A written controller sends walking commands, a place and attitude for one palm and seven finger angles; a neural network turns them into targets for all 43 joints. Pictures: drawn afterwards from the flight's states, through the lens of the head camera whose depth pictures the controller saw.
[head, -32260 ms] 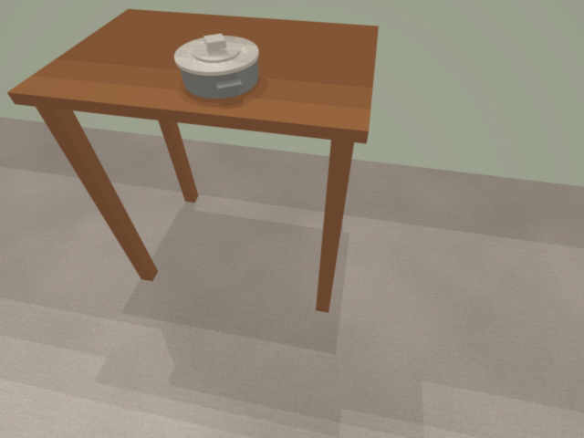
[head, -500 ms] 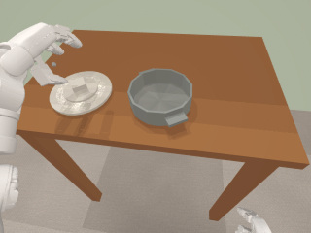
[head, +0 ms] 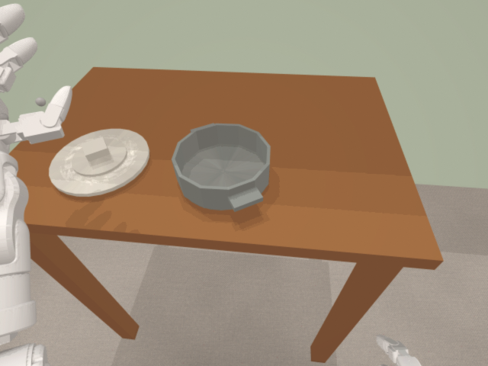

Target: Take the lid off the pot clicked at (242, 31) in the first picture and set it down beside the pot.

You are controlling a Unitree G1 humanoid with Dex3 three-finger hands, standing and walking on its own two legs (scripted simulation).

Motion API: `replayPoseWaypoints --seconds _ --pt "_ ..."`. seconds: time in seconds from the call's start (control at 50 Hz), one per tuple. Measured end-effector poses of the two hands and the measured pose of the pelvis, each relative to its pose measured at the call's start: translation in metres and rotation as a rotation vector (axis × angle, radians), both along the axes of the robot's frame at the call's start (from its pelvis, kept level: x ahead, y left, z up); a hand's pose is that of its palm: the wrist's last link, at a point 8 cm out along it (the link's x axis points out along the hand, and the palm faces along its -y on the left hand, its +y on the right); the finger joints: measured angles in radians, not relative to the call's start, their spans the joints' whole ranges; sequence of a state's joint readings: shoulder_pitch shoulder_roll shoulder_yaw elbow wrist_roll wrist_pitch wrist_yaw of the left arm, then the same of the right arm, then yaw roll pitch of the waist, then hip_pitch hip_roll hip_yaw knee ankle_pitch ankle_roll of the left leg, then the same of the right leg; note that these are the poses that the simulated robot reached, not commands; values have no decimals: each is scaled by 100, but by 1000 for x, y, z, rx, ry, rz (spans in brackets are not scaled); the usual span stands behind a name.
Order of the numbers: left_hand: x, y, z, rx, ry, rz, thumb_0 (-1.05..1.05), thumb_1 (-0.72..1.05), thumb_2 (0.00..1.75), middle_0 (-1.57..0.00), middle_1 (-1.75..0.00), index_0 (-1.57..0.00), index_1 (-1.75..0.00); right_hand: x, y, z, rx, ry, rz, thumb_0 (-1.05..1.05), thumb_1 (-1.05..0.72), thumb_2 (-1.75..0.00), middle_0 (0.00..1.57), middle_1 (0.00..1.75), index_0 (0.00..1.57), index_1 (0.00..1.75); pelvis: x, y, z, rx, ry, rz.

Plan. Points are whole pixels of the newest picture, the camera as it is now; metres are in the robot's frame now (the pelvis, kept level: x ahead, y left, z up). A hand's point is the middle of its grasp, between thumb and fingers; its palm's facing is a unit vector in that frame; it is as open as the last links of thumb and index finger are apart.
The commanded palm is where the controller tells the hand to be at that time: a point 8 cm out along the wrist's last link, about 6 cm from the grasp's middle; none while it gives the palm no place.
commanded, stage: draw the hand back to the body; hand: left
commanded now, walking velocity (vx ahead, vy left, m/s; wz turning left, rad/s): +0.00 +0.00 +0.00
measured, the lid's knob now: (95, 148) +0.46 +0.33 +0.10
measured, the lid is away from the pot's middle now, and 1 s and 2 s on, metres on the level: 0.25 0.25 0.25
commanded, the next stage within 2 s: step back with the hand held close in 1.22 s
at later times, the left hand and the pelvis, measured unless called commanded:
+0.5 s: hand (15, 152) +0.25 +0.24 +0.29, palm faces +0.48 -0.85 -0.23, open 7.7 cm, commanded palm +0.19 +0.28 +0.29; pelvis -0.02 -0.01 +0.00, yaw +0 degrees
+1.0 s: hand out of the picture +0.18 +0.25 +0.28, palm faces +0.49 -0.82 -0.29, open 7.5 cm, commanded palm +0.11 +0.29 +0.28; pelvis -0.02 +0.01 +0.00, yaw +0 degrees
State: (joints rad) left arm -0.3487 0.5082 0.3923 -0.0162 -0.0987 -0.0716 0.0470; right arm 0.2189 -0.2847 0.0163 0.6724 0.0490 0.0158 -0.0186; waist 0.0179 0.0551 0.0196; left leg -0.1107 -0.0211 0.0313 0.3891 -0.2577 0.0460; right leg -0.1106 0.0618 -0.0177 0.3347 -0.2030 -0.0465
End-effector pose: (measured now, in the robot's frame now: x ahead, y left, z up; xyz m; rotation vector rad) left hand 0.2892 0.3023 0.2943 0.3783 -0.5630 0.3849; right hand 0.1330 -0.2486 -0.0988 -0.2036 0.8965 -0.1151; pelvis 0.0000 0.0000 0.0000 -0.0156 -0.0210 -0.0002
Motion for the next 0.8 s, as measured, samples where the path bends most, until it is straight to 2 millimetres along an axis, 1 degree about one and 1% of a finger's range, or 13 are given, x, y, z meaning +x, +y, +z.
replayPoseWaypoints --seconds 0.12,0.22,0.32,0.44,0.52,0.64,0.8 --pt "-22 -9 0 9 -27 5 1 33 95 -40 -38 -39 -39 17 2 6 12 -66 23 1 -90 -90 19 30 20 29 -4 -7 -1 3 -10 2" --pt "-38 -14 -2 8 -33 6 1 46 94 -35 -36 -35 -37 32 10 13 33 -124 49 1 -90 -90 19 30 20 29 -8 -11 -1 4 -20 3" --pt "-54 -17 -3 11 -43 8 1 60 93 -31 -34 -30 -35 40 18 17 48 -162 73 1 -90 -90 20 30 20 29 -12 -13 -1 4 -30 3" --pt "-73 -19 -5 17 -54 13 1 75 91 -26 -32 -25 -33 41 24 18 53 -172 87 1 -90 -90 20 30 20 30 -15 -13 0 4 -40 4" --pt "-84 -18 -7 21 -57 21 1 82 91 -23 -31 -23 -32 38 25 17 48 -166 88 1 -90 -90 20 30 20 30 -16 -12 0 3 -46 4" --pt "-100 -17 -10 28 -66 22 1 86 90 -22 -30 -21 -31 33 26 17 36 -162 82 1 -90 -90 20 30 20 30 -18 -8 0 1 -54 1" --pt "-124 -16 -11 60 -79 22 1 88 90 -21 -30 -21 -31 31 31 20 27 -174 80 1 -90 -90 20 30 20 30 -18 -2 0 -2 -61 -1"
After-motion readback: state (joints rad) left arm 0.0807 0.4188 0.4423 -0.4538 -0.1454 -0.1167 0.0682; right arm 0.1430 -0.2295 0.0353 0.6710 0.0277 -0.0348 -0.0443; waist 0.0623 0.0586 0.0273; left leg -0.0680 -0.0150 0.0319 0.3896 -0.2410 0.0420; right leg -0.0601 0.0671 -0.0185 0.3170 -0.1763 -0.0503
